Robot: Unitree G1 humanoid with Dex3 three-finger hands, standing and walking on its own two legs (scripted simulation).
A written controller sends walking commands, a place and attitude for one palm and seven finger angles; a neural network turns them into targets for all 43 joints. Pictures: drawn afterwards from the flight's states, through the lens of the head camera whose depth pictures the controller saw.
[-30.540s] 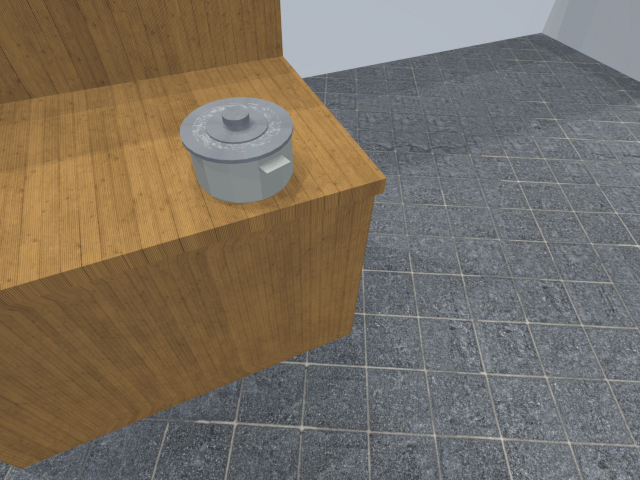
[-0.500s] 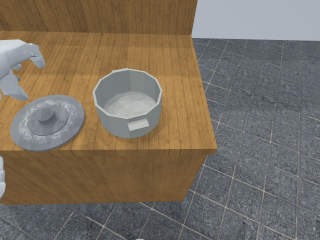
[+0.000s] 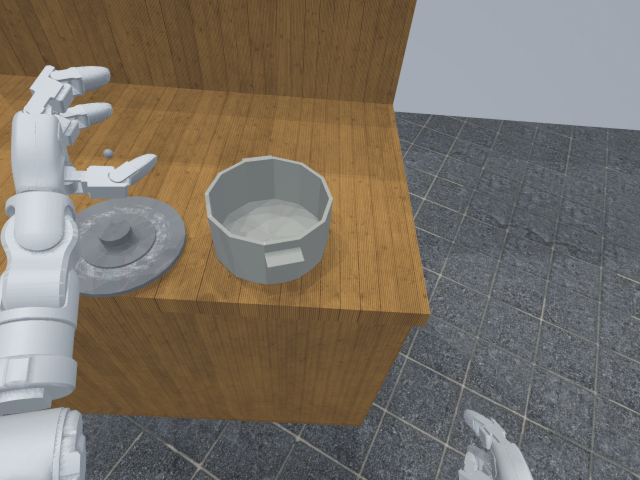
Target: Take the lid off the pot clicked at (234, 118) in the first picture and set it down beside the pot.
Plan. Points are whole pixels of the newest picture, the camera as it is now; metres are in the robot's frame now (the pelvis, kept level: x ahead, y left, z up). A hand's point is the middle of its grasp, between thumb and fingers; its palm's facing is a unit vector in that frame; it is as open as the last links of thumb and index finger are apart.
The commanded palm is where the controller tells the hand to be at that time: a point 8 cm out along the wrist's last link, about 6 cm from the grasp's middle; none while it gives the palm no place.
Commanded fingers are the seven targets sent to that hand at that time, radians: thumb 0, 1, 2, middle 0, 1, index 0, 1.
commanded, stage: draw the hand back to the body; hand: left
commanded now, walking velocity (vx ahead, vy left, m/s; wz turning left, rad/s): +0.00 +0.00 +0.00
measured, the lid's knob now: (115, 232) +0.46 +0.35 -0.01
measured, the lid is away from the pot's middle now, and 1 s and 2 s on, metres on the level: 0.25 0.25 0.25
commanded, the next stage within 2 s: step back with the hand held close in 1.46 s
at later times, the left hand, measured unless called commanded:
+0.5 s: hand (140, 206) +0.33 +0.22 +0.19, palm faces +0.46 -0.83 -0.30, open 8.5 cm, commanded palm +0.28 +0.25 +0.20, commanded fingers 0.00 0.81 0.88 -0.22 -0.35 -0.22 -0.35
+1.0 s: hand (178, 283) +0.25 +0.16 +0.17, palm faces +0.45 -0.83 -0.32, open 7.4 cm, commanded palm +0.20 +0.19 +0.19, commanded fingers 0.00 0.90 0.90 -0.20 -0.30 -0.20 -0.30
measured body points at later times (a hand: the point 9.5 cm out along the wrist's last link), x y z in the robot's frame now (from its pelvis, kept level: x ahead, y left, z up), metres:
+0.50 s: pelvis +0.03 -0.08 +0.00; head +0.02 -0.09 +0.45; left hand +0.30 +0.26 +0.20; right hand +0.19 -0.33 -0.10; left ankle +0.06 +0.04 -0.74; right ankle -0.02 -0.14 -0.74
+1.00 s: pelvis +0.03 -0.11 +0.00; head +0.00 -0.14 +0.45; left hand +0.22 +0.20 +0.19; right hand +0.22 -0.34 -0.09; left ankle +0.06 +0.04 -0.74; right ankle -0.02 -0.14 -0.74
